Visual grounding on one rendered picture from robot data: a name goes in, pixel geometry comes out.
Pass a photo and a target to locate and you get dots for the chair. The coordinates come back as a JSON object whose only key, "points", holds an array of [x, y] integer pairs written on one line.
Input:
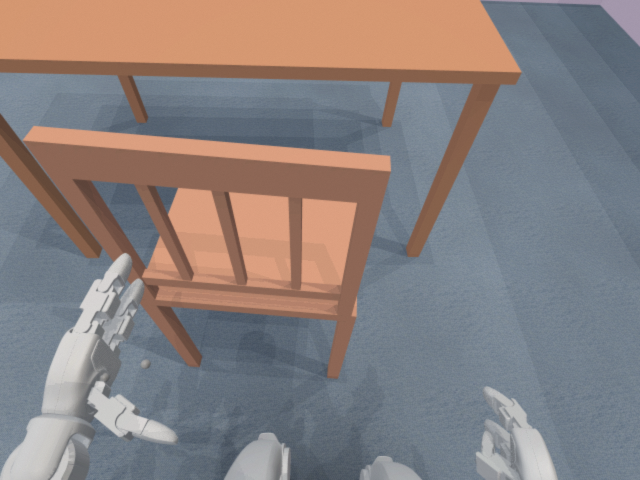
{"points": [[252, 228]]}

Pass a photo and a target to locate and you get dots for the robot left hand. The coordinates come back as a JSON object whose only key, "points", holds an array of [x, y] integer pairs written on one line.
{"points": [[90, 349]]}

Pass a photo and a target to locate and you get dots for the left robot forearm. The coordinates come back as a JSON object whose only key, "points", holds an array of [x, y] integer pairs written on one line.
{"points": [[55, 448]]}

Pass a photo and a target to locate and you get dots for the robot right hand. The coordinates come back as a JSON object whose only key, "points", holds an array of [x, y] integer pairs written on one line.
{"points": [[523, 452]]}

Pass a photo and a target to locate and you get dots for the left robot thigh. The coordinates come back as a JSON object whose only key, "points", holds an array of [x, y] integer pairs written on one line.
{"points": [[262, 460]]}

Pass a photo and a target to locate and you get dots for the left robot shin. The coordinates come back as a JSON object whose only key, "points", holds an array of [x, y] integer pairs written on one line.
{"points": [[267, 436]]}

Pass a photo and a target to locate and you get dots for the table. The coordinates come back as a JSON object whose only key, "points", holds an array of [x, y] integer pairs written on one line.
{"points": [[424, 41]]}

